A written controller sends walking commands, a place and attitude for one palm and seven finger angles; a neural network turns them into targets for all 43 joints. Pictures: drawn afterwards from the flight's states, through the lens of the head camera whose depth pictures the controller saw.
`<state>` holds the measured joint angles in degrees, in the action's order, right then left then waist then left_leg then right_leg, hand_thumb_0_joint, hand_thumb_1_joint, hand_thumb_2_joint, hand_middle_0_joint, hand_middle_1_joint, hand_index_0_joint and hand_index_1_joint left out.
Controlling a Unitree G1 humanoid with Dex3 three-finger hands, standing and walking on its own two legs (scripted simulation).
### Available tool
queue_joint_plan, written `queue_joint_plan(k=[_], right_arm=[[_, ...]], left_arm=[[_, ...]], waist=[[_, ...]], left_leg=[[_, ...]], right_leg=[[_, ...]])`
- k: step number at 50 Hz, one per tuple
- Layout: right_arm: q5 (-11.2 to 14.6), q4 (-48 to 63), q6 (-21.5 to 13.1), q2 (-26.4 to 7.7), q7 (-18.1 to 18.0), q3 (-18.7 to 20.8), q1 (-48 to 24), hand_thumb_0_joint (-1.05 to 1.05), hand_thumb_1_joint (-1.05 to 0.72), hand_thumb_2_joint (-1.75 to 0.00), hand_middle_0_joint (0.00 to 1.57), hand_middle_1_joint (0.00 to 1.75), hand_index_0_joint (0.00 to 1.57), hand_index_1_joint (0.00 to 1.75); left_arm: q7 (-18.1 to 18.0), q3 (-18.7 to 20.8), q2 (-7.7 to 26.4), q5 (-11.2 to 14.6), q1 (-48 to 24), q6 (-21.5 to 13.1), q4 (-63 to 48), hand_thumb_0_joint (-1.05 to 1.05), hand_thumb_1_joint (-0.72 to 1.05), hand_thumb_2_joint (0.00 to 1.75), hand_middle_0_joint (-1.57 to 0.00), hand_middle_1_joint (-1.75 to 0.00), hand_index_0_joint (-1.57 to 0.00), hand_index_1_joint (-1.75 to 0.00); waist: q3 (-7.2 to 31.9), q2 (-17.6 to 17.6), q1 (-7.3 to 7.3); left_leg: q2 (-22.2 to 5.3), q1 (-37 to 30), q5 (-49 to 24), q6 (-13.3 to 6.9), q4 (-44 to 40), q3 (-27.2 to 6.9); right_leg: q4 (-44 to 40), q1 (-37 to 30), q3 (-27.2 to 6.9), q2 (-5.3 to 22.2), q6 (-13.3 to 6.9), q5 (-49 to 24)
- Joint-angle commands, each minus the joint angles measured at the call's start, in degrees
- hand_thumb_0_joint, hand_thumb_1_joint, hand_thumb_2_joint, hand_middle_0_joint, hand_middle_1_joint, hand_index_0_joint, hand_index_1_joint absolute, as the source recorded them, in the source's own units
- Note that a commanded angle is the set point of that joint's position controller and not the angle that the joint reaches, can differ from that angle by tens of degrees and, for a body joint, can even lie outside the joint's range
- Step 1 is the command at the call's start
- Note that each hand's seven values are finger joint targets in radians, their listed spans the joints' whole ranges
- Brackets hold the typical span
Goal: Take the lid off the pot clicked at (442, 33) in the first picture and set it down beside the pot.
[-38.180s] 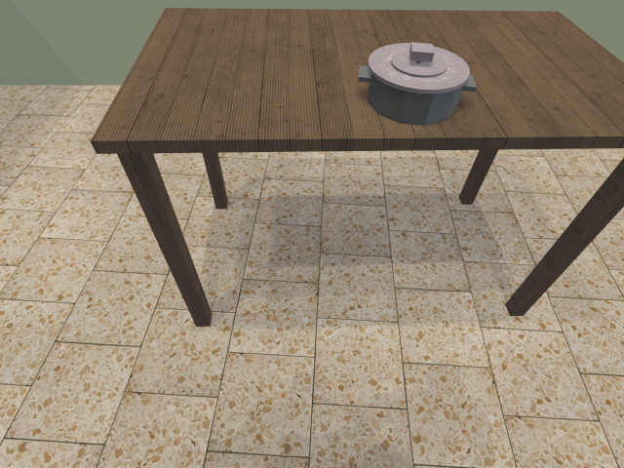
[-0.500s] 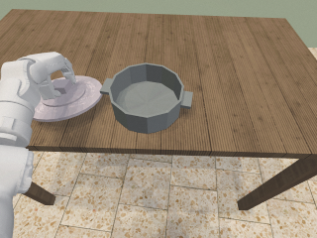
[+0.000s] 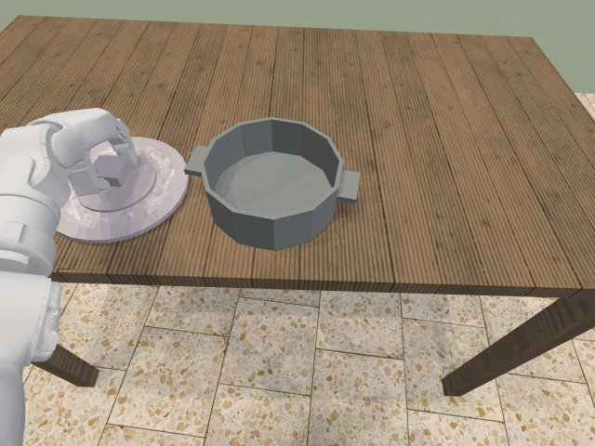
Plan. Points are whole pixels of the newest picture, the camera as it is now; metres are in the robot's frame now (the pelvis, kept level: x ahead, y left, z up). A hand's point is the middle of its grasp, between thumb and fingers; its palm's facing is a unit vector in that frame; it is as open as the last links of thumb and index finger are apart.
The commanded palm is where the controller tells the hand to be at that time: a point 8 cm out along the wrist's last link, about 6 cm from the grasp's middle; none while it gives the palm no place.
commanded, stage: open the fingers wide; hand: left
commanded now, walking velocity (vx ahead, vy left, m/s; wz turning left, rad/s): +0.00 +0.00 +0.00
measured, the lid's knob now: (110, 170) +0.48 +0.26 +0.09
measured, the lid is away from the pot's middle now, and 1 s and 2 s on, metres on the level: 0.23 0.24 0.24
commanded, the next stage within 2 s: raise the empty hand in 1.12 s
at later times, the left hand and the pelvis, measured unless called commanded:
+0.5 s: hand (90, 171) +0.45 +0.27 +0.11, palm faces -0.37 -0.07 -0.93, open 8.0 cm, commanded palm +0.46 +0.27 +0.18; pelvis +0.00 +0.00 +0.00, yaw -1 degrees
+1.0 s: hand (91, 168) +0.46 +0.27 +0.12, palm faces -0.35 -0.06 -0.93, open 10.7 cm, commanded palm +0.46 +0.26 +0.18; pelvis +0.00 +0.00 +0.00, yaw -1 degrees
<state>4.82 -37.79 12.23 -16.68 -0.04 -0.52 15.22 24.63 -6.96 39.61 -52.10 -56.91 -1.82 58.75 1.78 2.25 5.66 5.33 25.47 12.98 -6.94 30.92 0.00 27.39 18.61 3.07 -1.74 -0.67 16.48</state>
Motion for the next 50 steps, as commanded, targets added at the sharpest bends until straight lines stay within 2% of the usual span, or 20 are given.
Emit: queue_joint_plan(k=[1,2,3,5,7,8,11,15,18,21,22,23,27,30,31,33,34,47,48,50], right_arm=[[-0.2,4.7,-1.2,-10.0,-0.7,3.2,1.9,0.00,-0.90,-0.90,0.20,0.30,0.20,0.30],[-1.0,5.6,-0.3,-10.1,-1.1,3.4,3.0,0.00,-0.90,-0.90,0.20,0.30,0.20,0.30],[-0.9,6.1,0.1,-10.0,-1.5,3.0,1.9,0.00,-0.90,-0.90,0.20,0.30,0.20,0.30],[-0.7,5.7,0.9,-9.4,-1.7,3.1,2.2,0.00,-0.90,-0.90,0.20,0.30,0.20,0.30],[-0.8,5.8,1.3,-10.0,-1.7,3.1,2.5,0.00,-0.90,-0.90,0.20,0.30,0.20,0.30],[-0.7,6.1,1.3,-9.7,-1.9,2.9,2.3,0.00,-0.90,-0.90,0.20,0.30,0.20,0.30],[-0.9,6.1,1.1,-9.6,-1.7,3.2,2.4,0.00,-0.90,-0.90,0.20,0.30,0.20,0.30],[-0.6,5.9,1.5,-9.4,-1.6,3.1,2.3,0.00,-0.90,-0.90,0.20,0.30,0.20,0.30],[-0.5,5.7,1.5,-9.7,-1.9,2.8,2.6,0.00,-0.90,-0.90,0.20,0.30,0.20,0.30],[-0.5,6.2,1.5,-9.8,-1.8,3.1,1.8,0.00,-0.90,-0.90,0.20,0.30,0.20,0.30],[-0.6,6.1,1.6,-9.4,-1.7,2.9,2.0,0.00,-0.90,-0.90,0.20,0.30,0.20,0.30],[-0.5,5.7,1.7,-9.6,-1.8,2.9,2.6,0.00,-0.90,-0.90,0.20,0.30,0.20,0.30],[-0.6,6.4,1.7,-9.6,-1.6,2.9,2.2,0.00,-0.90,-0.90,0.20,0.30,0.20,0.30],[-0.4,6.4,2.0,-9.5,-1.5,3.0,2.2,0.00,-0.90,-0.90,0.20,0.30,0.20,0.30],[-0.4,6.4,2.0,-9.8,-1.4,3.1,1.9,0.00,-0.90,-0.90,0.20,0.30,0.20,0.30],[-0.4,6.0,2.2,-9.5,-1.5,3.3,2.3,0.00,-0.90,-0.90,0.20,0.30,0.20,0.30],[-0.3,6.1,2.2,-9.7,-1.5,3.2,2.4,0.00,-0.90,-0.90,0.20,0.30,0.20,0.30],[-0.7,6.8,2.1,-9.2,-0.9,3.1,1.1,0.00,-0.90,-0.90,0.20,0.30,0.20,0.30],[-0.7,6.4,2.2,-9.1,-1.0,3.1,1.7,0.00,-0.90,-0.90,0.20,0.30,0.20,0.30],[-0.4,6.4,2.2,-9.3,-1.1,2.9,1.5,0.00,-0.90,-0.90,0.20,0.30,0.20,0.30]], left_arm=[[-2.0,-0.1,11.9,0.2,-29.5,-0.2,-7.1,0.00,0.49,1.21,-1.10,-0.99,-0.87,-0.83],[-3.7,5.1,17.7,-0.9,-30.3,-4.0,-18.1,0.00,0.48,1.20,-1.08,-0.98,-0.86,-0.83],[-5.1,8.0,20.6,-2.1,-25.5,-5.4,-13.4,0.00,0.47,1.19,-1.07,-0.98,-0.85,-0.83],[-5.1,3.2,13.9,-0.8,-25.3,-5.7,-11.3,0.00,0.44,1.16,-1.03,-0.96,-0.82,-0.83],[-5.9,7.9,20.3,-0.5,-26.9,-5.8,-13.0,0.00,0.41,1.14,-1.00,-0.95,-0.80,-0.82],[-6.3,7.5,20.4,-0.7,-28.3,-5.7,-14.0,0.00,0.40,1.13,-0.98,-0.95,-0.79,-0.82],[-6.6,7.4,19.4,-0.7,-27.4,-5.7,-15.3,0.00,0.35,1.11,-0.93,-0.92,-0.76,-0.81],[-6.3,6.1,17.5,0.1,-26.2,-5.1,-14.9,0.00,0.29,1.08,-0.87,-0.89,-0.72,-0.79],[-6.3,8.1,20.3,0.0,-23.9,-5.0,-11.3,0.00,0.24,1.05,-0.82,-0.86,-0.69,-0.77],[-6.3,7.6,20.3,-0.1,-26.3,-5.5,-16.4,0.00,0.19,1.03,-0.78,-0.82,-0.66,-0.75],[-6.3,6.9,19.1,-0.4,-24.1,-5.1,-13.1,0.00,0.17,1.03,-0.76,-0.81,-0.65,-0.74],[-6.2,7.8,19.9,-0.3,-23.4,-5.1,-12.4,0.00,0.16,1.02,-0.75,-0.80,-0.64,-0.73],[-6.1,8.5,20.9,-0.2,-23.4,-5.3,-14.3,0.00,0.09,1.00,-0.69,-0.76,-0.61,-0.70],[-5.8,7.8,19.4,0.3,-21.9,-5.1,-14.1,0.00,0.04,0.98,-0.65,-0.72,-0.58,-0.68],[-5.6,5.9,17.8,0.5,-23.8,-5.3,-15.7,0.00,0.02,0.97,-0.63,-0.71,-0.58,-0.67],[-5.6,5.7,16.7,0.4,-23.5,-4.9,-13.9,0.00,-0.01,0.96,-0.61,-0.68,-0.56,-0.65],[-5.7,7.4,18.9,0.5,-22.9,-5.0,-13.7,0.00,-0.03,0.96,-0.59,-0.67,-0.55,-0.64],[-6.3,6.0,16.9,0.1,-24.8,-4.7,-17.8,0.00,-0.15,0.93,-0.51,-0.56,-0.51,-0.56],[-6.2,5.2,15.3,0.2,-23.1,-4.3,-14.9,0.00,-0.15,0.94,-0.51,-0.55,-0.51,-0.55],[-6.3,6.6,17.4,0.4,-23.9,-4.1,-15.3,0.00,-0.16,0.94,-0.51,-0.54,-0.51,-0.54]], waist=[[20.1,4.2,1.83],[23.0,0.5,0.32],[22.5,2.4,-0.29],[19.4,2.9,0.78],[22.5,4.2,-0.21],[23.9,5.4,-0.04],[24.9,6.7,-0.16],[24.5,4.5,0.46],[22.7,2.5,0.03],[24.2,5.2,-0.15],[22.5,5.5,0.07],[22.2,4.0,0.03],[23.3,4.9,-0.48],[23.2,4.3,-0.10],[23.0,6.3,0.25],[22.2,3.5,0.46],[22.3,3.0,0.07],[25.2,6.7,-0.25],[24.1,4.3,0.02],[23.3,4.0,-0.39]], left_leg=[[-3.0,-22.4,-19.0,3.4,-0.2,-7.4],[-4.2,-23.6,-18.9,2.8,-0.1,-7.7],[-3.8,-23.1,-19.0,2.7,0.5,-7.1],[-4.3,-22.1,-16.3,3.1,-0.4,-8.2],[-4.2,-22.2,-14.9,2.9,-0.8,-7.6],[-3.7,-22.8,-16.5,2.7,-0.5,-7.1],[-4.3,-25.9,-23.5,3.8,0.4,-8.0],[-4.2,-24.6,-20.4,3.1,0.0,-7.5],[-3.6,-21.5,-16.6,2.3,-0.5,-6.6],[-3.8,-23.6,-20.0,2.7,-0.2,-6.8],[-3.8,-23.1,-19.1,2.7,-0.1,-7.0],[-3.9,-22.4,-18.7,2.7,-0.3,-6.8],[-4.0,-23.1,-20.3,2.9,-0.1,-7.1],[-4.4,-24.0,-21.7,3.2,0.1,-7.4],[-4.4,-24.8,-23.3,3.6,0.4,-7.6],[-4.5,-24.3,-20.7,3.3,0.1,-7.9],[-4.5,-23.6,-19.4,3.2,-0.3,-7.7],[-4.9,-27.2,-25.8,4.6,0.5,-9.1],[-4.8,-26.1,-23.7,4.3,0.4,-8.9],[-4.6,-24.6,-21.6,4.1,-0.5,-8.4]], right_leg=[[-1.9,7.1,-0.9,-2.0,-2.9,-13.0],[-1.9,7.6,-1.2,-2.3,-2.5,-10.8],[-1.2,7.7,-1.6,-2.3,-2.9,-10.2],[-1.1,10.7,-1.0,-2.3,-2.9,-8.2],[-1.0,8.5,-1.6,-2.1,-3.0,-8.2],[-1.1,7.5,-1.7,-2.1,-3.2,-9.4],[-1.1,8.9,-1.2,-2.2,-3.3,-10.7],[-1.7,8.0,-1.4,-2.3,-2.7,-10.4],[-1.9,6.4,-1.6,-2.3,-2.8,-10.1],[-1.8,6.4,-1.7,-1.9,-3.0,-11.4],[-1.8,7.6,-1.5,-2.3,-2.9,-10.3],[-1.8,7.2,-1.4,-2.3,-2.8,-10.4],[-1.6,6.6,-1.5,-2.3,-2.9,-10.9],[-1.5,7.7,-1.4,-2.3,-2.6,-10.8],[-1.6,8.7,-1.3,-2.1,-3.0,-11.1],[-1.6,9.3,-1.2,-2.5,-2.7,-9.8],[-1.6,8.5,-1.2,-2.4,-2.6,-9.5],[-1.0,9.6,-1.1,-2.4,-2.9,-10.1],[-1.2,9.8,-1.0,-2.6,-2.7,-9.4],[-1.4,8.5,-1.0,-2.5,-2.8,-9.3]])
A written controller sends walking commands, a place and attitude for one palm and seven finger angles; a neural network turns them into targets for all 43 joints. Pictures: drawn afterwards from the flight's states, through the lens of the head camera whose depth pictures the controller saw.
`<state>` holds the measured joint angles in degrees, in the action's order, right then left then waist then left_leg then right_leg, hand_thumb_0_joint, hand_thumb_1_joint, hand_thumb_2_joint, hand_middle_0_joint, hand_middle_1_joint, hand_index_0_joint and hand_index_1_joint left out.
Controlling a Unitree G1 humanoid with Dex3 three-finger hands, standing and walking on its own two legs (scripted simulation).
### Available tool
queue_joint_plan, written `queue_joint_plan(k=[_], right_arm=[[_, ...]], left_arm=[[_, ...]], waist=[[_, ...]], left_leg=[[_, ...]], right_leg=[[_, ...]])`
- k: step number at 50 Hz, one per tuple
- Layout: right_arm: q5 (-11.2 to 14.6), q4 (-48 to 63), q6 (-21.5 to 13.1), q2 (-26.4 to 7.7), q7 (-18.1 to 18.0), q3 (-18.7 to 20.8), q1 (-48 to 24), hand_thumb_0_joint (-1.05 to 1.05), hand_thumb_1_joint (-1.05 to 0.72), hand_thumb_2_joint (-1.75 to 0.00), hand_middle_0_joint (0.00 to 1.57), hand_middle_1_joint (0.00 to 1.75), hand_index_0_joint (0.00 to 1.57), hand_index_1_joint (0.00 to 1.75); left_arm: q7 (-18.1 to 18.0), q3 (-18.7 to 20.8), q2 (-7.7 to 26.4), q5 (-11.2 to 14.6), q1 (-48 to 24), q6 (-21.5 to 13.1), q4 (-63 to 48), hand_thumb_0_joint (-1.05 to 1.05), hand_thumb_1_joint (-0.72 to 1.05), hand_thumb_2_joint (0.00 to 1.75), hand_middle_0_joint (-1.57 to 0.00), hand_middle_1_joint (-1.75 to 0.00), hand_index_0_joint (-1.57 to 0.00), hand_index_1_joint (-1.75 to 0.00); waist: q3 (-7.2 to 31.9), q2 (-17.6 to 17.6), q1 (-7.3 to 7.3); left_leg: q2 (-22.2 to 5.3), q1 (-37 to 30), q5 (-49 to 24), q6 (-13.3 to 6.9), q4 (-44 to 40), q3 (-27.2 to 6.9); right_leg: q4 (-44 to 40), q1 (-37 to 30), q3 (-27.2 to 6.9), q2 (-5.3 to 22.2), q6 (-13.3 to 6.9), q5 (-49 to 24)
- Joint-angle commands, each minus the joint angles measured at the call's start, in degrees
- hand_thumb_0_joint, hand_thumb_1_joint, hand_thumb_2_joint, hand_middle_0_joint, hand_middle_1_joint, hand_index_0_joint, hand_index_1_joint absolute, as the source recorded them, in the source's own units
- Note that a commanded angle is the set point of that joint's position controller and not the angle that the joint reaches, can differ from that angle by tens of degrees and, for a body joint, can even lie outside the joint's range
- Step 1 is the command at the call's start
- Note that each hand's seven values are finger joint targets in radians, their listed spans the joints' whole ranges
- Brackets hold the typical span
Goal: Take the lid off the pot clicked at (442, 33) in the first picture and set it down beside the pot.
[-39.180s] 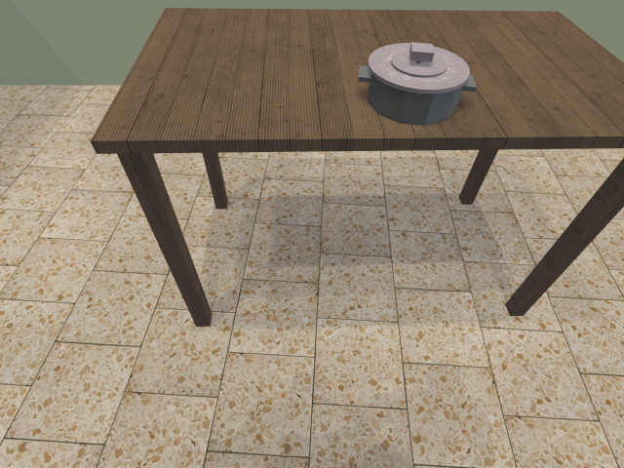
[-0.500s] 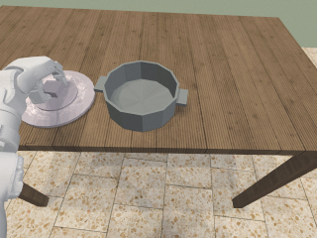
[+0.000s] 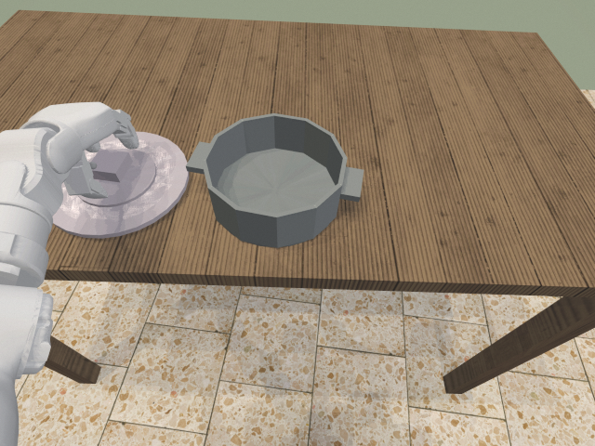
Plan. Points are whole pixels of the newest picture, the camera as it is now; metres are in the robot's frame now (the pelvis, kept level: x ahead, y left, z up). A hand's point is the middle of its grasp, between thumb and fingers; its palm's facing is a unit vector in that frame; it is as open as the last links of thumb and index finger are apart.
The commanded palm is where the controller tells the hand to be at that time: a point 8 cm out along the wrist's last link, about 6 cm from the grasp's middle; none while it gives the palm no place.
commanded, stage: open the fingers wide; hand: left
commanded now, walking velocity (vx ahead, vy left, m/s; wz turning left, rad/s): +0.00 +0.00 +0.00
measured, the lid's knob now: (110, 165) +0.48 +0.27 +0.09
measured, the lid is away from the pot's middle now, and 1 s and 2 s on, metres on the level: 0.24 0.24 0.24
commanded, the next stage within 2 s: raise the empty hand in 0.12 s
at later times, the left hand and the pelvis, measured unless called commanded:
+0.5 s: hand (89, 146) +0.47 +0.27 +0.14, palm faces -0.33 -0.06 -0.94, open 11.0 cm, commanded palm +0.46 +0.26 +0.21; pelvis +0.00 +0.00 +0.00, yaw +0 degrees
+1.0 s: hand (57, 112) +0.46 +0.28 +0.20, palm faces -0.26 -0.07 -0.96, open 11.0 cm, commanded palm +0.45 +0.27 +0.27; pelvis +0.00 +0.00 +0.00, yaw +1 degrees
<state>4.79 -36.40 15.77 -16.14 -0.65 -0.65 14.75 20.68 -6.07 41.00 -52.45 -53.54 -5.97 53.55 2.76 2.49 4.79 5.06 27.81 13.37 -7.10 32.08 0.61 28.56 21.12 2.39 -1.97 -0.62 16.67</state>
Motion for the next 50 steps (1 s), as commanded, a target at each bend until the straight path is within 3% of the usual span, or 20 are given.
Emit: queue_joint_plan(k=[1,5,7,10,16,18,23,28,31,33,36,37,40,42,44,45,47,48,49,50], right_arm=[[-0.7,5.0,-1.4,-10.1,-0.5,3.1,1.8,0.00,-0.90,-0.90,0.20,0.30,0.20,0.30],[-0.3,4.6,-1.4,-9.9,-1.0,2.8,2.4,0.00,-0.90,-0.90,0.20,0.30,0.20,0.30],[-0.6,4.6,-1.6,-10.0,-1.2,2.9,2.4,0.00,-0.90,-0.90,0.20,0.30,0.20,0.30],[-0.4,4.4,-1.8,-9.8,-1.5,2.9,2.9,0.00,-0.90,-0.90,0.20,0.30,0.20,0.30],[-0.6,5.1,-2.2,-10.1,-1.4,3.0,2.4,0.00,-0.90,-0.90,0.20,0.30,0.20,0.30],[-0.5,4.8,-2.3,-9.9,-1.3,2.9,3.1,0.00,-0.90,-0.90,0.20,0.30,0.20,0.30],[-0.3,5.1,-2.2,-9.8,-0.7,3.1,2.1,0.00,-0.90,-0.90,0.20,0.30,0.20,0.30],[-0.3,5.4,-2.4,-10.0,-0.8,3.0,1.5,0.00,-0.90,-0.90,0.20,0.30,0.20,0.30],[-0.1,5.6,-2.6,-10.1,-0.7,2.8,0.8,0.00,-0.90,-0.90,0.20,0.30,0.20,0.30],[-0.1,5.8,-2.7,-9.8,-0.6,2.6,0.5,0.00,-0.90,-0.90,0.20,0.30,0.20,0.30],[0.0,5.8,-2.5,-10.0,-0.4,2.8,-0.5,0.00,-0.90,-0.90,0.20,0.30,0.20,0.30],[0.0,5.8,-2.5,-9.9,-0.4,2.8,-0.2,0.00,-0.90,-0.90,0.20,0.30,0.20,0.30],[0.1,5.2,-2.5,-9.8,-1.0,2.3,-0.1,0.00,-0.90,-0.90,0.20,0.30,0.20,0.30],[0.1,5.8,-2.6,-9.9,-0.9,2.3,-0.9,0.00,-0.90,-0.90,0.20,0.30,0.20,0.30],[-0.1,6.1,-2.9,-9.4,-0.7,2.6,-1.4,0.00,-0.90,-0.90,0.20,0.30,0.20,0.30],[0.0,5.6,-3.0,-9.4,-0.8,2.4,-1.1,0.00,-0.90,-0.90,0.20,0.30,0.20,0.30],[0.1,5.6,-2.8,-9.8,-0.7,2.0,-1.0,0.00,-0.90,-0.90,0.20,0.30,0.20,0.30],[0.3,5.8,-2.7,-9.7,-0.7,1.8,-1.6,0.00,-0.90,-0.90,0.20,0.30,0.20,0.30],[0.3,5.6,-2.5,-9.4,-0.7,1.9,-2.1,0.00,-0.90,-0.90,0.20,0.30,0.20,0.30],[0.3,5.7,-2.5,-9.6,-0.5,2.2,-2.1,0.00,-0.90,-0.90,0.20,0.30,0.20,0.30]], left_arm=[[-2.3,5.2,15.8,0.7,-28.3,-0.1,-10.2,0.00,-0.16,0.95,-0.52,-0.54,-0.52,-0.54],[-2.5,4.2,14.9,0.4,-29.0,0.5,-8.0,0.00,-0.16,0.96,-0.52,-0.52,-0.52,-0.52],[-2.7,5.3,17.0,-0.2,-31.3,0.3,-9.5,0.00,-0.16,0.96,-0.53,-0.52,-0.53,-0.52],[-2.5,3.9,15.0,0.0,-30.4,0.5,-7.2,0.00,-0.16,0.96,-0.53,-0.52,-0.53,-0.52],[-2.2,5.5,18.2,-0.2,-34.2,-0.1,-13.1,0.00,-0.16,0.96,-0.53,-0.52,-0.53,-0.52],[-2.1,7.4,19.3,-0.1,-29.3,0.4,-8.8,0.00,-0.16,0.96,-0.53,-0.52,-0.53,-0.52],[-0.7,3.5,15.0,0.3,-31.1,2.0,-11.1,0.00,-0.16,0.96,-0.53,-0.52,-0.53,-0.52],[0.1,6.6,19.4,0.5,-31.9,2.8,-12.5,0.00,-0.16,0.96,-0.53,-0.52,-0.53,-0.52],[0.8,5.2,17.9,1.0,-30.7,3.5,-11.7,0.00,-0.16,0.96,-0.53,-0.52,-0.53,-0.52],[1.0,6.7,19.9,0.7,-30.2,4.0,-11.7,0.00,-0.16,0.96,-0.53,-0.52,-0.53,-0.52],[2.1,1.6,14.8,0.9,-34.7,5.2,-14.0,0.00,-0.16,0.96,-0.53,-0.52,-0.53,-0.52],[1.9,5.3,19.0,0.7,-34.4,5.3,-15.5,0.00,-0.16,0.96,-0.53,-0.52,-0.53,-0.52],[2.8,3.9,18.4,0.7,-34.9,6.1,-9.8,0.00,-0.16,0.96,-0.53,-0.52,-0.53,-0.52],[2.9,4.5,20.1,0.3,-38.8,5.9,-15.2,0.00,-0.16,0.96,-0.53,-0.52,-0.53,-0.52],[3.3,3.2,17.7,0.3,-39.0,6.0,-17.4,0.00,-0.16,0.96,-0.53,-0.52,-0.53,-0.52],[3.6,3.0,16.8,0.4,-36.1,6.5,-12.9,0.00,-0.16,0.96,-0.53,-0.52,-0.53,-0.52],[4.1,4.8,19.6,0.8,-34.4,6.9,-10.4,0.00,-0.16,0.96,-0.53,-0.52,-0.53,-0.52],[4.3,3.5,18.7,0.7,-35.2,7.3,-9.8,0.00,-0.16,0.96,-0.53,-0.52,-0.53,-0.52],[4.8,-0.2,14.8,0.6,-37.9,7.8,-10.9,0.00,-0.16,0.96,-0.53,-0.52,-0.53,-0.52],[5.0,-0.4,14.8,0.6,-41.6,8.0,-14.5,0.00,-0.16,0.96,-0.53,-0.52,-0.53,-0.52]], waist=[[22.2,4.3,0.62],[21.8,2.2,1.12],[23.2,3.4,1.06],[21.6,3.4,1.47],[25.2,7.0,1.11],[24.5,5.2,0.69],[23.3,5.0,1.10],[24.4,3.9,0.63],[22.4,4.0,0.54],[23.3,2.3,0.10],[21.6,4.9,1.30],[23.6,4.4,0.57],[21.2,0.8,1.16],[23.9,3.5,0.70],[25.4,6.1,0.93],[22.8,4.6,1.23],[21.4,1.2,0.54],[20.3,1.2,0.60],[19.4,2.2,1.37],[20.2,3.5,1.41]], left_leg=[[-4.2,-27.0,-22.7,4.3,-1.3,-9.0],[-4.0,-25.8,-18.8,3.8,-1.9,-8.8],[-3.7,-26.0,-19.1,3.6,-1.6,-8.2],[-3.8,-25.8,-18.3,3.6,-1.7,-8.1],[-3.9,-29.4,-25.9,4.4,-0.7,-8.6],[-3.8,-28.0,-26.0,4.1,-0.7,-8.0],[-4.0,-28.3,-26.1,4.2,-1.2,-8.4],[-3.7,-27.8,-26.4,3.8,-1.5,-7.8],[-3.7,-27.1,-27.1,4.2,-1.6,-7.8],[-3.5,-26.0,-25.9,3.6,-2.1,-7.4],[-3.5,-27.2,-26.6,4.1,-2.0,-7.7],[-3.8,-28.3,-26.0,4.0,-2.2,-8.0],[-3.0,-24.3,-19.8,3.1,-3.1,-6.8],[-2.9,-26.2,-22.6,3.3,-2.9,-7.0],[-3.2,-30.1,-27.6,4.1,-2.2,-8.3],[-3.2,-28.7,-26.2,4.2,-2.2,-8.1],[-3.1,-24.9,-22.9,3.8,-3.0,-7.2],[-2.9,-23.5,-20.8,3.5,-3.4,-6.8],[-2.9,-23.9,-18.9,3.5,-3.8,-6.9],[-3.0,-25.5,-18.8,3.9,-4.3,-7.6]], right_leg=[[-2.5,6.6,-0.4,-2.1,-3.0,-10.0],[-2.7,6.1,-0.5,-2.2,-2.8,-9.1],[-2.7,5.3,-0.8,-2.1,-2.9,-9.9],[-2.9,6.3,-0.6,-2.2,-2.9,-9.4],[-2.7,5.2,-0.8,-2.1,-3.1,-12.1],[-2.7,4.1,-0.7,-2.3,-2.8,-12.3],[-3.2,4.5,-0.7,-2.3,-2.6,-12.1],[-3.3,1.8,-0.9,-2.1,-2.5,-13.4],[-3.6,2.3,-0.7,-1.9,-2.8,-13.4],[-3.5,-0.1,-0.9,-1.9,-2.5,-13.9],[-4.0,2.4,-0.7,-1.7,-2.7,-13.6],[-3.9,1.4,-1.0,-1.8,-2.5,-13.0],[-4.3,0.1,-0.9,-1.7,-2.3,-12.4],[-4.0,-1.0,-1.2,-1.4,-2.6,-14.0],[-4.1,0.8,-1.0,-1.8,-2.8,-13.7],[-4.2,1.9,-0.8,-1.9,-2.6,-12.8],[-4.2,-0.6,-0.7,-1.6,-2.5,-13.1],[-4.2,-0.9,-0.7,-1.5,-2.5,-12.6],[-4.6,0.4,-0.5,-1.5,-2.5,-11.7],[-4.9,1.0,-0.4,-1.5,-2.7,-10.9]])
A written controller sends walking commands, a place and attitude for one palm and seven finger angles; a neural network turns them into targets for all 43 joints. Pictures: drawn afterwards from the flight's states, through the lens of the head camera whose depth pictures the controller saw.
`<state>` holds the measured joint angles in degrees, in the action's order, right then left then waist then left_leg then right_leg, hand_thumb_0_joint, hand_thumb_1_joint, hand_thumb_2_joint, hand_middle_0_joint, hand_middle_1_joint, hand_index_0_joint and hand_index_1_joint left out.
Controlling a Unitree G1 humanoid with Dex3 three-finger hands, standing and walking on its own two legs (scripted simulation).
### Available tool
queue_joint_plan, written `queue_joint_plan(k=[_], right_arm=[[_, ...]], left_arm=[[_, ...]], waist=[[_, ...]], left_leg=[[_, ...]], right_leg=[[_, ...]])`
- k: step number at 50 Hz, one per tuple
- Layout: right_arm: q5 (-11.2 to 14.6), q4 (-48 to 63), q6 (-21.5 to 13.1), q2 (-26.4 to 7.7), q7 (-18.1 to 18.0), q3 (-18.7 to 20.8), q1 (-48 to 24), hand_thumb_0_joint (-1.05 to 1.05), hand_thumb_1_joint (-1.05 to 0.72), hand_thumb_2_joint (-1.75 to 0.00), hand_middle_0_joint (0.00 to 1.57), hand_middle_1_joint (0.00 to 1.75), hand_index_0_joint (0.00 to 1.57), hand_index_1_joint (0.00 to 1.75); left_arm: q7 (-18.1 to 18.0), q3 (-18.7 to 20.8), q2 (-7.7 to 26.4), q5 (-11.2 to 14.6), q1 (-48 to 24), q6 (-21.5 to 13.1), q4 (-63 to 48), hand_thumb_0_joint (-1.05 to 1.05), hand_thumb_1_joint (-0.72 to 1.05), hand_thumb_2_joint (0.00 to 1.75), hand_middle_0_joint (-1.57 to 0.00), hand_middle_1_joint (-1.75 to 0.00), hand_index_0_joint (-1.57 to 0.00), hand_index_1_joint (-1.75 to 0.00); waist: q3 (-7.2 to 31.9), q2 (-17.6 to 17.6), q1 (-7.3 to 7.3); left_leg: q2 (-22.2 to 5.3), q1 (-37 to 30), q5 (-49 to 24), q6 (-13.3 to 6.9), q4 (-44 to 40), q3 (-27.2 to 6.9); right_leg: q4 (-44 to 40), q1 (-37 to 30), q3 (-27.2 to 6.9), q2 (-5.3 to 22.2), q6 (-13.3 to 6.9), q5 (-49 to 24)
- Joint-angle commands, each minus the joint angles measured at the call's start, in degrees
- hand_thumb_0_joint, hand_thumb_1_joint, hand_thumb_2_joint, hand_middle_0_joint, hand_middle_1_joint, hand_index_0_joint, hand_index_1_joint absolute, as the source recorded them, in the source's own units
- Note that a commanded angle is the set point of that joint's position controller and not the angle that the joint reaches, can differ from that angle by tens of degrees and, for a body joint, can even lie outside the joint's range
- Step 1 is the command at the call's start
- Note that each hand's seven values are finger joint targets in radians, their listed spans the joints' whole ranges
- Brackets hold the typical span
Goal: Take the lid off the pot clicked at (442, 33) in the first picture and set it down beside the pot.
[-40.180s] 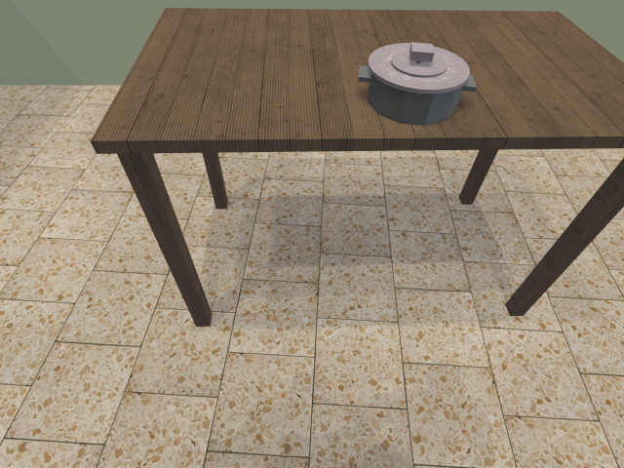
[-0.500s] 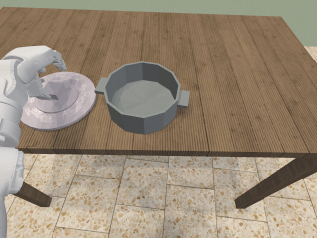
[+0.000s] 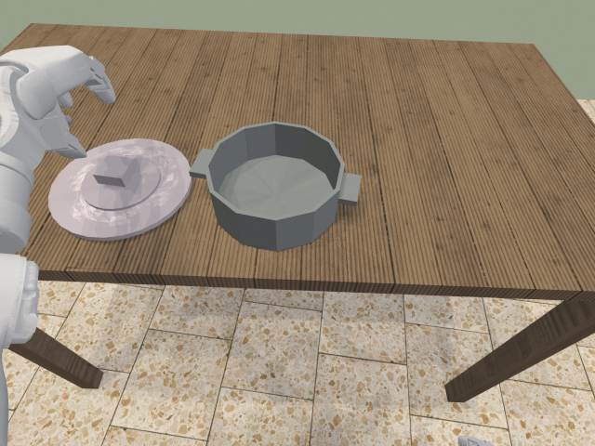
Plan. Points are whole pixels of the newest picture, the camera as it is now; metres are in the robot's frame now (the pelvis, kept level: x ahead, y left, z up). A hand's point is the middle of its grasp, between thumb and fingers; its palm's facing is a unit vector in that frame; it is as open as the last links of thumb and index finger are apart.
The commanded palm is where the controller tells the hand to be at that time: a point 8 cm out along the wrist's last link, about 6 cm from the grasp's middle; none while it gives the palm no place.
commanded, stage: raise the empty hand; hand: left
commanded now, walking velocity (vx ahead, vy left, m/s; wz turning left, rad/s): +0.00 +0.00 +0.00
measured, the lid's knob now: (116, 170) +0.49 +0.27 +0.09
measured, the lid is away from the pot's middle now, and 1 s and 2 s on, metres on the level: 0.24 0.24 0.24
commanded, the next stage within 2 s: draw the hand back to the body in 0.52 s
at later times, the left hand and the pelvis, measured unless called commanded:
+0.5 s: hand (59, 72) +0.48 +0.27 +0.25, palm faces -0.21 -0.07 -0.98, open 11.0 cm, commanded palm +0.46 +0.26 +0.31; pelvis +0.00 +0.00 +0.00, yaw +0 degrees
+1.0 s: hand (29, 110) +0.43 +0.29 +0.23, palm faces -0.16 -0.05 -0.99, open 11.0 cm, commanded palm +0.39 +0.27 +0.30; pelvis +0.00 +0.00 +0.00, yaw +0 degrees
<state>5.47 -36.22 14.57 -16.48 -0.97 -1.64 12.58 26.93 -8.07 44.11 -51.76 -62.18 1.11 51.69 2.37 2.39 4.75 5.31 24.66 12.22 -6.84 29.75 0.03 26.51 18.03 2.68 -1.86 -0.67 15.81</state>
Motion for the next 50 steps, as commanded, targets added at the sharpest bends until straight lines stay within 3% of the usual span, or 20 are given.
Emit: queue_joint_plan(k=[1,2,6,8,13,16,18,20,26,27,28,30,33,36,38,41,43,46,49,50], right_arm=[[-0.5,5.9,-1.5,-9.5,-0.2,3.3,-0.1,0.00,-0.90,-0.90,0.20,0.30,0.20,0.30],[-0.6,5.5,-1.5,-9.4,-0.3,3.2,0.4,0.00,-0.90,-0.90,0.20,0.30,0.20,0.30],[-0.5,4.5,-1.9,-9.6,-0.8,2.9,1.6,0.00,-0.90,-0.90,0.20,0.30,0.20,0.30],[-0.7,4.9,-2.1,-9.3,-0.5,3.0,0.9,0.00,-0.90,-0.90,0.20,0.30,0.20,0.30],[-0.7,4.2,-2.5,-9.4,-0.5,3.0,1.7,0.00,-0.90,-0.90,0.20,0.30,0.20,0.30],[-0.9,4.6,-3.1,-9.7,-0.2,3.3,1.9,0.00,-0.90,-0.90,0.20,0.30,0.20,0.30],[-0.9,4.5,-3.2,-9.4,-0.1,3.0,2.1,0.00,-0.90,-0.90,0.20,0.30,0.20,0.30],[-0.7,4.2,-3.3,-9.2,-0.3,2.7,2.3,0.00,-0.90,-0.90,0.20,0.30,0.20,0.30],[-0.7,4.8,-3.7,-9.7,-0.2,3.1,2.5,0.00,-0.90,-0.90,0.20,0.30,0.20,0.30],[-1.0,5.1,-3.8,-9.6,0.0,3.0,2.2,0.00,-0.90,-0.90,0.20,0.30,0.20,0.30],[-0.8,5.5,-3.9,-9.5,-0.3,2.8,1.8,0.00,-0.90,-0.90,0.20,0.30,0.20,0.30],[-0.7,5.3,-3.7,-9.3,-0.2,2.9,1.5,0.00,-0.90,-0.90,0.20,0.30,0.20,0.30],[-0.5,6.4,-4.1,-9.4,-0.1,2.7,1.1,0.00,-0.90,-0.90,0.20,0.30,0.20,0.30],[-0.4,7.8,-4.2,-9.6,0.4,2.9,-0.5,0.00,-0.90,-0.90,0.20,0.30,0.20,0.30],[-0.3,9.0,-4.1,-9.1,0.7,2.8,-2.2,0.00,-0.90,-0.90,0.20,0.30,0.20,0.30],[0.0,8.8,-3.6,-9.5,0.5,2.7,-2.3,0.00,-0.90,-0.90,0.20,0.30,0.20,0.30],[0.0,9.5,-3.4,-9.1,0.5,2.5,-4.1,0.00,-0.90,-0.90,0.20,0.30,0.20,0.30],[-0.1,10.0,-3.8,-8.9,0.6,2.7,-4.8,0.00,-0.90,-0.90,0.20,0.30,0.20,0.30],[0.3,9.8,-3.4,-8.4,0.7,2.0,-6.1,0.00,-0.90,-0.90,0.20,0.30,0.20,0.30],[0.4,10.2,-3.3,-8.1,0.7,1.8,-7.2,0.00,-0.90,-0.90,0.20,0.30,0.20,0.30]], left_arm=[[-1.3,2.0,12.1,-0.1,-32.9,1.0,-13.6,0.00,-0.16,0.96,-0.53,-0.52,-0.53,-0.52],[-1.5,4.2,15.0,-0.5,-34.9,0.9,-14.5,0.00,-0.16,0.96,-0.53,-0.52,-0.53,-0.52],[-0.9,2.9,13.4,-0.5,-33.9,1.6,-6.8,0.00,-0.16,0.96,-0.53,-0.52,-0.53,-0.52],[-1.1,2.7,13.9,-1.4,-38.4,1.5,-10.9,0.00,-0.16,0.96,-0.53,-0.52,-0.53,-0.52],[-0.7,2.3,13.3,-1.8,-38.6,2.1,-7.8,0.00,-0.16,0.96,-0.53,-0.52,-0.53,-0.52],[-0.5,0.9,11.8,-1.5,-40.1,2.4,-11.6,0.00,-0.16,0.96,-0.53,-0.52,-0.53,-0.52],[-0.6,4.3,15.3,-2.2,-37.4,3.0,-8.6,0.00,-0.16,0.96,-0.53,-0.52,-0.53,-0.52],[-0.1,2.0,12.9,-1.9,-36.2,3.9,-4.3,0.00,-0.16,0.96,-0.53,-0.52,-0.53,-0.52],[0.1,1.5,12.3,-2.0,-37.3,4.4,-7.1,0.00,-0.16,0.96,-0.53,-0.52,-0.53,-0.52],[-0.1,4.9,16.6,-2.5,-37.4,4.3,-10.1,0.00,-0.16,0.96,-0.53,-0.52,-0.53,-0.52],[-0.2,5.0,16.8,-2.7,-35.9,4.2,-8.7,0.00,-0.16,0.96,-0.53,-0.52,-0.53,-0.52],[0.4,2.1,13.6,-2.3,-37.2,4.7,-9.7,0.00,-0.16,0.96,-0.53,-0.52,-0.53,-0.52],[0.2,7.2,18.7,-2.0,-31.4,4.6,-10.9,0.00,-0.16,0.96,-0.53,-0.52,-0.53,-0.52],[0.7,6.5,17.1,-0.3,-26.5,4.4,-17.0,0.00,-0.16,0.96,-0.53,-0.52,-0.53,-0.52],[0.7,9.8,19.9,-0.1,-24.6,4.7,-22.3,0.00,-0.16,0.96,-0.53,-0.52,-0.53,-0.52],[1.3,8.9,19.0,1.2,-20.9,5.5,-20.7,0.00,-0.16,0.96,-0.53,-0.52,-0.53,-0.52],[1.3,10.1,20.7,1.0,-24.4,5.6,-27.1,0.00,-0.16,0.96,-0.53,-0.52,-0.53,-0.52],[1.3,9.9,19.0,2.2,-19.7,5.6,-31.0,0.00,-0.16,0.96,-0.53,-0.52,-0.53,-0.52],[1.6,9.8,17.8,2.6,-15.8,6.1,-29.4,0.00,-0.16,0.96,-0.53,-0.52,-0.53,-0.52],[1.9,7.3,15.0,2.9,-15.7,6.2,-30.5,0.00,-0.16,0.96,-0.53,-0.52,-0.53,-0.52]], waist=[[21.5,5.0,1.39],[23.0,4.7,1.43],[20.0,3.6,1.53],[23.2,5.0,1.20],[22.4,2.9,1.38],[23.9,6.6,1.44],[24.2,3.7,0.70],[20.6,0.6,1.04],[21.4,3.3,0.86],[25.0,2.4,-0.06],[24.6,2.1,0.07],[22.9,2.6,0.67],[24.3,1.3,-0.58],[24.3,4.5,-1.25],[25.5,4.0,-1.92],[20.9,2.2,-1.35],[23.3,2.9,-1.74],[23.8,6.6,-1.79],[19.8,2.7,-2.24],[18.8,3.5,-2.13]], left_leg=[[-3.2,-23.8,-19.2,3.8,-1.2,-7.2],[-3.2,-24.4,-18.6,3.7,-1.4,-7.5],[-3.2,-22.1,-15.4,4.2,-2.4,-7.4],[-3.1,-24.2,-17.4,4.2,-2.4,-7.7],[-3.5,-23.6,-16.5,4.3,-3.1,-7.8],[-3.6,-26.6,-23.0,5.4,-2.4,-8.3],[-3.6,-25.1,-22.3,4.8,-2.6,-7.8],[-3.6,-22.0,-19.2,4.2,-3.4,-7.0],[-3.8,-23.8,-22.1,4.7,-3.0,-7.1],[-3.7,-24.5,-23.5,4.3,-2.9,-7.0],[-3.6,-24.3,-24.9,3.8,-2.3,-6.5],[-3.8,-24.2,-24.4,4.1,-2.8,-6.6],[-3.7,-23.9,-27.1,3.5,-1.8,-6.0],[-4.1,-24.5,-31.6,4.0,-1.4,-6.0],[-4.2,-26.0,-33.1,3.5,-1.1,-6.5],[-4.3,-22.8,-28.0,3.2,-1.7,-6.0],[-3.9,-23.6,-25.0,2.7,-2.5,-6.2],[-4.0,-26.8,-29.5,3.4,-1.3,-7.2],[-4.1,-23.5,-22.2,3.2,-3.2,-7.2],[-3.9,-23.3,-20.7,3.2,-3.7,-7.2]], right_leg=[[-2.9,4.5,-0.9,-1.6,-3.0,-10.2],[-2.9,4.0,-1.0,-1.8,-2.9,-9.9],[-3.1,4.8,-0.4,-1.6,-3.2,-8.5],[-2.9,3.8,-0.7,-1.9,-3.2,-9.2],[-3.2,3.9,-0.5,-1.8,-3.0,-8.6],[-3.5,4.5,-0.5,-1.8,-3.4,-10.2],[-3.1,2.7,-0.6,-2.0,-3.0,-10.3],[-3.3,2.7,-0.3,-1.8,-2.7,-9.9],[-3.6,3.3,-0.5,-1.6,-3.0,-10.4],[-3.2,0.6,-1.0,-1.7,-2.7,-11.8],[-2.8,0.5,-1.1,-1.7,-2.7,-12.8],[-3.1,1.9,-0.8,-1.7,-2.5,-12.0],[-2.6,-0.7,-1.3,-1.6,-2.4,-14.2],[-2.6,-1.2,-1.4,-1.0,-2.6,-15.9],[-2.4,-1.9,-1.8,-1.1,-2.3,-15.9],[-3.4,-1.2,-1.5,-0.7,-2.3,-14.2],[-3.1,-2.5,-1.8,-0.7,-2.4,-13.3],[-3.5,-1.1,-1.7,-0.5,-2.8,-13.4],[-3.7,-0.6,-0.9,-0.8,-2.6,-9.9],[-3.8,-0.1,-0.8,-0.7,-2.7,-9.2]])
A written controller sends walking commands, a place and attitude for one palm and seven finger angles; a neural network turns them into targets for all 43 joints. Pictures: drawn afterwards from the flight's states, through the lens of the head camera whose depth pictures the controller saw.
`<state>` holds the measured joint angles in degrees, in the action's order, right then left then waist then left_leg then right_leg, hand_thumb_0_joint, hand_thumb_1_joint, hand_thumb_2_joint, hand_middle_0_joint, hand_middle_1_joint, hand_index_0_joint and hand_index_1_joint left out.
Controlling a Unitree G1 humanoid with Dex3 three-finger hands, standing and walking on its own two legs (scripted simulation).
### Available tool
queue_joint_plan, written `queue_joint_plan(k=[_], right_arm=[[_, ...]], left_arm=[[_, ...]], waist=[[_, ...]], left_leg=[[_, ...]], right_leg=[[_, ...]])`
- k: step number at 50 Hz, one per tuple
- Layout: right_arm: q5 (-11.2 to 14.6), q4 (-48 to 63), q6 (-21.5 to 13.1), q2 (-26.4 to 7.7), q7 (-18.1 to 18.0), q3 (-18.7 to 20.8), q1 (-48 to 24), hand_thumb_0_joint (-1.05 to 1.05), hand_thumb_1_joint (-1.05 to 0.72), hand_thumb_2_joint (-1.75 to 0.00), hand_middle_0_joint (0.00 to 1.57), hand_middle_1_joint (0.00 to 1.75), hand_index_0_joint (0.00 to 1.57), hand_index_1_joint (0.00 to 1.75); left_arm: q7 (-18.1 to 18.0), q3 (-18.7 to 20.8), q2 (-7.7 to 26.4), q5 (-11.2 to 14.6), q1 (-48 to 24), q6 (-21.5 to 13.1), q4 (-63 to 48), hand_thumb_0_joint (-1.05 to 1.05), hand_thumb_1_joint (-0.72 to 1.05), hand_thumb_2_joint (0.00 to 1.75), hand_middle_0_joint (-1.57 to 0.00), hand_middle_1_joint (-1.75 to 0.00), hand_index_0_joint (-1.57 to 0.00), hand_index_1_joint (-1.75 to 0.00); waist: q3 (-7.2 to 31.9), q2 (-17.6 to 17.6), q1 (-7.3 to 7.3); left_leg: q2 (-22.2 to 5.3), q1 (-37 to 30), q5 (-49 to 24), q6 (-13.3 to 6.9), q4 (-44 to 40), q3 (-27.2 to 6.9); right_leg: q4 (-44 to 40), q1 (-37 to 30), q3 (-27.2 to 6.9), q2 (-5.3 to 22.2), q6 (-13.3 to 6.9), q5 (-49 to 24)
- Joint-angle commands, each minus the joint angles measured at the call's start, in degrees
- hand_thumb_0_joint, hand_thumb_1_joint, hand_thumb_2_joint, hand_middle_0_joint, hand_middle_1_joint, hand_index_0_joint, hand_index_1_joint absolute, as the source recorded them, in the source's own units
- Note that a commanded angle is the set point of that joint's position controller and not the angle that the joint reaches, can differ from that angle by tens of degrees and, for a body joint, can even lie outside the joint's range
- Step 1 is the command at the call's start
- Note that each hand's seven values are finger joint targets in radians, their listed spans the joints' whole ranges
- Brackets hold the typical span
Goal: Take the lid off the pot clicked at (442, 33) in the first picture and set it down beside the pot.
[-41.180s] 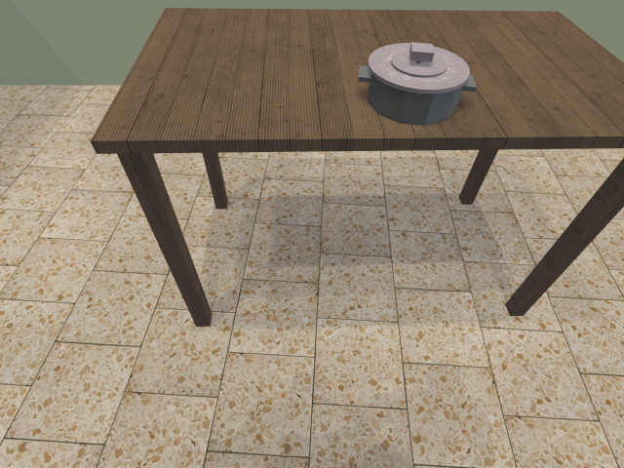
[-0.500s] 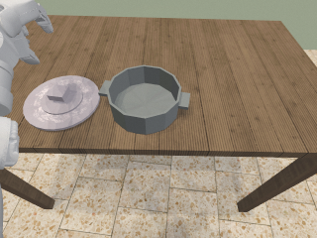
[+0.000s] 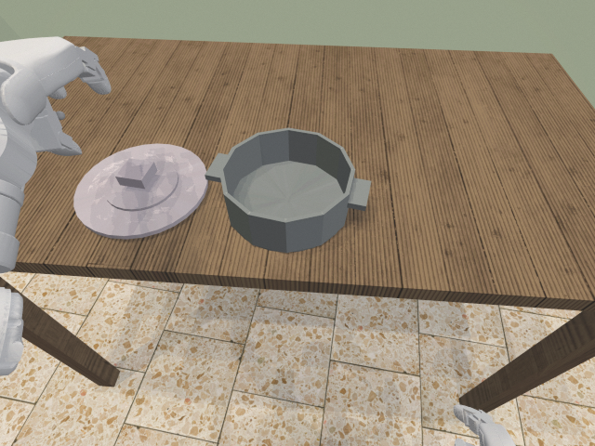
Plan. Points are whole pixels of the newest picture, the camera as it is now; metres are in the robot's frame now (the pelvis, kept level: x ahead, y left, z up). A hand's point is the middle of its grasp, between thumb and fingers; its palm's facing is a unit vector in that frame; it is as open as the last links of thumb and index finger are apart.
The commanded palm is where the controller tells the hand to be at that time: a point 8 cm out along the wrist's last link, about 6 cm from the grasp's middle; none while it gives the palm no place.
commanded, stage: draw the hand back to the body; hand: left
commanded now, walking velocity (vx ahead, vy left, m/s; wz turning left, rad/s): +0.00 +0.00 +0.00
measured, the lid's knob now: (137, 173) +0.49 +0.27 +0.08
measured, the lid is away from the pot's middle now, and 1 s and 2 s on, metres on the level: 0.24 0.24 0.24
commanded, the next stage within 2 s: step back with the hand held close in 1.88 s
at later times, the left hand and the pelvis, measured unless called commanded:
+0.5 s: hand (83, 89) +0.38 +0.21 +0.29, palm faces +0.37 -0.91 -0.19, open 10.5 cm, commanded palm +0.32 +0.26 +0.28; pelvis +0.01 -0.03 +0.01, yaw -3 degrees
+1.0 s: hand (77, 155) +0.30 +0.19 +0.28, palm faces +0.45 -0.87 -0.20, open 8.2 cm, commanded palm +0.25 +0.23 +0.27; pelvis +0.01 -0.07 +0.01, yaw -2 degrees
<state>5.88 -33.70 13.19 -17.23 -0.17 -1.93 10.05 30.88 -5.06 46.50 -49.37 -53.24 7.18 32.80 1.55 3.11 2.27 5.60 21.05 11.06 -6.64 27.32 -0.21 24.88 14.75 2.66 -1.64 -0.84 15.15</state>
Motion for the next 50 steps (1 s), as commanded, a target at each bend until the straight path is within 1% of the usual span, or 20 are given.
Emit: queue_joint_plan(k=[1,5,6,7,8,9,11,13,16,18,21,22,29,32,34,36,39,46,48,50], right_arm=[[0.0,7.5,-1.9,-7.8,0.0,2.5,-4.3,0.00,-0.90,-0.90,0.20,0.30,0.20,0.30],[-0.1,7.6,-2.1,-7.1,-0.3,1.9,-6.6,0.00,-0.90,-0.90,0.20,0.30,0.20,0.30],[-0.6,10.3,-7.6,-3.1,-0.7,2.5,4.1,0.00,-0.90,-0.90,0.20,0.30,0.20,0.30],[-1.4,8.3,-9.1,-4.5,-1.2,1.2,1.7,0.00,-0.90,-0.90,0.20,0.30,0.20,0.30],[-1.6,8.5,-10.2,-4.9,-1.8,1.2,0.1,0.00,-0.90,-0.90,0.20,0.30,0.20,0.30],[-1.8,7.9,-11.0,-5.6,-2.2,1.1,-1.1,0.00,-0.90,-0.90,0.20,0.30,0.20,0.30],[-2.5,6.0,-11.8,-6.6,-2.4,0.9,-2.0,0.00,-0.90,-0.90,0.20,0.30,0.20,0.30],[-2.6,5.5,-13.0,-5.7,-2.3,0.5,-3.4,0.00,-0.90,-0.90,0.20,0.30,0.20,0.30],[-3.1,4.6,-14.3,-5.9,-2.0,0.6,-3.9,0.00,-0.90,-0.90,0.20,0.30,0.20,0.30],[-3.2,4.4,-14.7,-5.2,-1.8,0.6,-4.1,0.00,-0.90,-0.90,0.20,0.30,0.20,0.30],[-3.4,4.8,-15.3,-5.7,-1.3,1.4,-4.7,0.00,-0.90,-0.90,0.20,0.30,0.20,0.30],[-3.4,4.7,-15.3,-5.5,-1.1,1.4,-5.3,0.00,-0.90,-0.90,0.20,0.30,0.20,0.30],[-2.5,4.2,-15.5,-5.5,-1.3,2.1,-6.5,0.00,-0.90,-0.90,0.20,0.30,0.20,0.30],[-2.5,4.3,-15.9,-5.3,-1.9,1.9,-7.7,0.00,-0.90,-0.90,0.20,0.30,0.20,0.30],[-2.5,4.5,-16.3,-5.0,-2.1,1.8,-8.3,0.00,-0.90,-0.90,0.20,0.30,0.20,0.30],[-2.7,4.3,-16.5,-5.1,-2.3,2.0,-8.4,0.00,-0.90,-0.90,0.20,0.30,0.20,0.30],[-3.0,3.8,-16.4,-4.5,-2.4,1.7,-9.1,0.00,-0.90,-0.90,0.20,0.30,0.20,0.30],[-3.3,4.6,-16.4,-3.6,-2.6,1.8,-10.9,0.00,-0.90,-0.90,0.20,0.30,0.20,0.30],[-3.4,4.4,-16.4,-3.2,-2.6,1.6,-11.2,0.00,-0.90,-0.90,0.20,0.30,0.20,0.30],[-3.5,4.3,-16.5,-3.1,-2.9,1.5,-11.1,0.00,-0.90,-0.90,0.20,0.30,0.20,0.30]], left_arm=[[-2.2,4.1,12.1,1.2,-23.9,0.4,-12.6,0.00,-0.16,0.96,-0.53,-0.52,-0.53,-0.52],[-2.8,6.4,14.3,0.8,-25.2,0.6,-17.6,0.00,-0.16,0.96,-0.53,-0.52,-0.53,-0.52],[-14.0,15.7,-1.7,36.8,-31.1,-7.8,-25.4,0.00,-0.16,0.96,-0.53,-0.52,-0.53,-0.52],[-20.0,15.1,-2.0,38.8,-18.4,-9.8,-18.1,0.00,-0.16,0.96,-0.53,-0.52,-0.53,-0.52],[-23.9,17.8,-3.0,44.0,-13.5,-10.9,-18.2,0.00,-0.16,0.96,-0.53,-0.52,-0.53,-0.52],[-26.7,20.2,-1.4,46.9,-11.3,-11.9,-20.1,0.00,-0.16,0.96,-0.53,-0.52,-0.53,-0.52],[-30.4,25.9,2.6,50.4,-10.1,-13.3,-24.6,0.00,-0.16,0.96,-0.53,-0.52,-0.53,-0.52],[-32.3,23.4,-2.5,52.1,-11.3,-14.3,-28.5,0.00,-0.11,0.96,-0.51,-0.51,-0.51,-0.51],[-34.3,29.6,1.6,53.2,-5.9,-15.3,-34.7,0.00,-0.03,0.95,-0.49,-0.49,-0.49,-0.49],[-34.5,29.1,-1.9,54.1,0.6,-14.9,-33.4,0.00,0.02,0.95,-0.47,-0.48,-0.47,-0.48],[-34.9,33.3,0.9,55.2,6.1,-15.5,-40.7,0.00,0.10,0.95,-0.45,-0.46,-0.45,-0.46],[-34.8,32.7,-0.6,55.4,8.5,-15.3,-40.3,0.00,0.13,0.94,-0.44,-0.46,-0.44,-0.46],[-34.7,32.9,-2.7,56.7,16.0,-14.0,-42.3,0.00,0.32,0.93,-0.38,-0.42,-0.38,-0.42],[-34.9,32.2,-3.0,56.8,15.1,-14.5,-44.5,0.00,0.40,0.93,-0.36,-0.40,-0.36,-0.40],[-35.2,33.2,-2.7,57.1,17.2,-15.0,-47.2,0.00,0.45,0.93,-0.34,-0.39,-0.34,-0.39],[-35.5,35.3,-1.0,57.4,18.4,-15.7,-49.4,0.00,0.50,0.92,-0.32,-0.38,-0.32,-0.38],[-35.3,34.5,-3.6,57.6,22.5,-15.2,-46.3,0.00,0.58,0.92,-0.30,-0.36,-0.30,-0.36],[-35.1,35.8,-4.3,58.2,26.9,-16.0,-52.9,0.00,0.77,0.91,-0.24,-0.33,-0.24,-0.33],[-35.2,34.5,-6.2,58.1,27.7,-15.8,-53.5,0.00,0.82,0.90,-0.22,-0.32,-0.22,-0.32],[-35.3,35.4,-5.8,58.3,30.3,-15.5,-53.0,0.00,0.87,0.90,-0.21,-0.31,-0.21,-0.31]], waist=[[19.3,3.7,0.59],[21.5,4.5,-0.33],[18.0,7.2,1.83],[15.7,2.6,0.97],[14.2,-2.8,0.07],[14.8,-4.6,-0.60],[15.0,-3.0,-1.42],[13.0,2.0,-0.75],[12.5,6.7,-2.29],[12.1,5.9,-2.35],[15.2,2.8,-3.21],[15.1,2.4,-3.18],[11.3,-0.9,-3.03],[9.3,1.0,-2.72],[10.6,2.3,-3.36],[11.2,-0.4,-3.38],[8.8,-0.9,-3.73],[9.1,-1.4,-3.86],[8.4,0.6,-3.97],[7.7,-1.6,-4.30]], left_leg=[[-4.3,-20.0,-19.4,3.2,-0.9,-6.9],[-4.2,-21.7,-17.5,3.2,-2.0,-7.8],[-8.9,-34.3,-13.6,6.7,-4.0,-11.2],[-12.0,-36.8,-9.1,7.3,-6.9,-16.0],[-12.0,-33.5,-5.0,6.4,-8.8,-14.8],[-11.4,-31.1,-4.3,5.1,-8.7,-12.3],[-9.7,-26.6,-3.5,4.4,-7.9,-8.9],[-10.0,-26.3,-3.0,5.3,-9.4,-9.0],[-9.7,-25.6,-6.1,5.5,-8.8,-8.1],[-9.1,-24.3,-10.7,5.2,-7.6,-5.9],[-8.8,-25.1,-19.7,4.7,-5.4,-4.0],[-8.4,-24.7,-21.3,4.3,-4.7,-2.8],[-6.7,-21.4,-16.5,3.2,-3.5,-0.3],[-5.9,-21.0,-11.9,2.8,-3.3,0.2],[-5.8,-21.6,-11.8,2.9,-3.4,0.1],[-5.6,-21.1,-11.9,2.7,-2.7,0.3],[-5.2,-19.8,-10.4,2.9,-2.9,0.8],[-5.1,-20.3,-9.6,2.7,-2.1,1.3],[-5.0,-21.0,-9.4,2.8,-2.6,1.3],[-5.0,-20.7,-9.3,2.7,-2.9,1.0]], right_leg=[[-2.6,3.1,-0.9,-0.6,-2.8,-8.6],[-2.4,2.5,-0.7,-1.0,-3.0,-7.1],[-4.4,9.4,0.0,-1.1,-4.8,-4.7],[-4.0,9.7,-1.9,-1.0,-4.4,1.9],[-4.4,7.4,-2.7,-0.7,-4.1,3.2],[-5.3,3.6,-3.1,-0.7,-3.8,0.0],[-6.3,-1.9,-3.5,-0.3,-3.6,-6.0],[-6.0,-1.6,-2.7,-0.7,-3.4,-5.7],[-6.6,-4.2,-2.9,-0.7,-3.6,-7.7],[-6.6,-6.0,-2.8,-0.6,-3.3,-10.8],[-6.1,-9.5,-3.0,-0.3,-2.9,-16.9],[-6.1,-9.6,-3.4,-0.1,-2.6,-18.9],[-6.5,-9.4,-4.3,0.7,-1.4,-22.4],[-7.6,-7.9,-5.1,1.2,-1.1,-20.2],[-7.5,-9.1,-5.4,1.5,-1.0,-20.9],[-7.3,-10.5,-5.9,2.4,-0.4,-24.7],[-7.9,-10.2,-6.3,2.5,0.0,-24.5],[-8.4,-11.0,-7.3,3.4,0.9,-26.8],[-9.1,-9.9,-7.1,3.1,0.5,-24.5],[-9.3,-10.2,-7.0,2.8,0.6,-24.1]])
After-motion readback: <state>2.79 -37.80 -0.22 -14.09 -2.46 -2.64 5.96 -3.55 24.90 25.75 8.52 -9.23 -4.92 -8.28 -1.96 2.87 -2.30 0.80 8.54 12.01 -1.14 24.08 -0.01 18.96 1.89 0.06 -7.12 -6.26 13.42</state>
